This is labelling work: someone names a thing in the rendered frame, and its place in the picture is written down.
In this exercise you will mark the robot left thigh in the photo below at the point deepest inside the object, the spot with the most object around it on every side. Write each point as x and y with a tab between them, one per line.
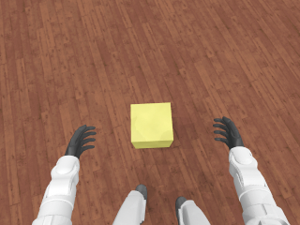
131	212

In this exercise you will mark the robot left hand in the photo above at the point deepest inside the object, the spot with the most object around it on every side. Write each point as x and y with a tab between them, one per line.
75	146

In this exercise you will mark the robot left forearm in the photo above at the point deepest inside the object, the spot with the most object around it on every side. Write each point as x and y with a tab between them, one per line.
59	197

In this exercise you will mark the robot right hand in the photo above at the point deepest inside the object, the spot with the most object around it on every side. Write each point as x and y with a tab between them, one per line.
233	137

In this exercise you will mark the robot right forearm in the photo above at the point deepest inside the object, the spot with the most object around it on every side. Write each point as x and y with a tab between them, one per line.
259	207

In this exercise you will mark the right robot foot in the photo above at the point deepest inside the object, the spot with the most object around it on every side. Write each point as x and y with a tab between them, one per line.
179	201

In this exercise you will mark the carton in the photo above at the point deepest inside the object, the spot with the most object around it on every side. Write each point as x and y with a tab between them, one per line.
151	125

